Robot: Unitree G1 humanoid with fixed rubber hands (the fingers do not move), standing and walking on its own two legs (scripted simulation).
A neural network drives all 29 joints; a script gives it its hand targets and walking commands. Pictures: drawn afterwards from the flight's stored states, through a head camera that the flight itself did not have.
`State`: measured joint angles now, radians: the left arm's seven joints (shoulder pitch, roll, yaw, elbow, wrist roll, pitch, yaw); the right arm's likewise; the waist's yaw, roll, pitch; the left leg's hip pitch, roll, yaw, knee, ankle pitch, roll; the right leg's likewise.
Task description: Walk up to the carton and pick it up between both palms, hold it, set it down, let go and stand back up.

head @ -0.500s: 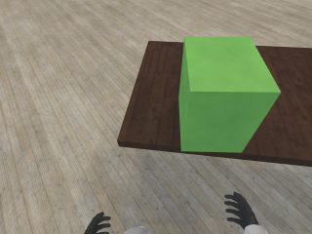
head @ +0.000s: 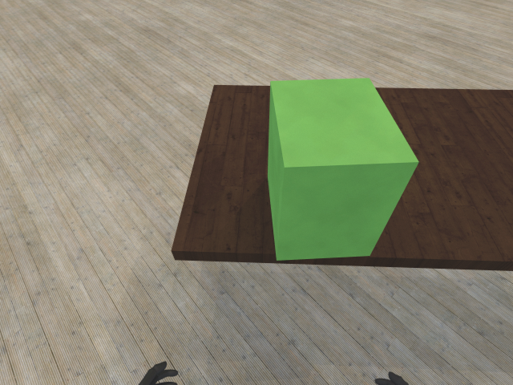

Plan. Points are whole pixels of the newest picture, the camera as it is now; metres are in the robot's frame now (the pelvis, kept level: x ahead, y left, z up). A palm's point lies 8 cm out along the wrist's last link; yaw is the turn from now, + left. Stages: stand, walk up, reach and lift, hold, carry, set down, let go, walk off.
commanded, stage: walk up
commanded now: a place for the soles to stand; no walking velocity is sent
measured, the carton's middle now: (321, 171) +0.56 -0.10 -0.02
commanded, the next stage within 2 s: none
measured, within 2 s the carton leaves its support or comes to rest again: neither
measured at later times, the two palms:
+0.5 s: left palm (244, 379) +0.17 +0.05 -0.13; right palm out of the picture +0.15 -0.38 -0.12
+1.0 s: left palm out of the picture +0.10 +0.08 -0.13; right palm (452, 320) +0.27 -0.32 -0.11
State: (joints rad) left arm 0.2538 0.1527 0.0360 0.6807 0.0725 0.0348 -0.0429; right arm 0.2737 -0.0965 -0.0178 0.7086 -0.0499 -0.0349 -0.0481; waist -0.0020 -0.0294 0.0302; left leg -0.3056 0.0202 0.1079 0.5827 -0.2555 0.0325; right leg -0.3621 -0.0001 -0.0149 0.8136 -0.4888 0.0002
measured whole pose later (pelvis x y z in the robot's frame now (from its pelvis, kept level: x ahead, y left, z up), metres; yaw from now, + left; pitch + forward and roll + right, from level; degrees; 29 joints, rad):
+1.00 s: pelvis +0.07 -0.17 -0.02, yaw +9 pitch -1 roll +2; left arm 0.30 0.17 0.04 0.68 0.03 0.02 0.01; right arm 0.13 -0.10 0.00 0.61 -0.04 0.00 -0.05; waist 0.04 -0.04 0.08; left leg -0.40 0.01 0.12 0.75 -0.32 0.03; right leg -0.38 -0.04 -0.01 0.84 -0.49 0.02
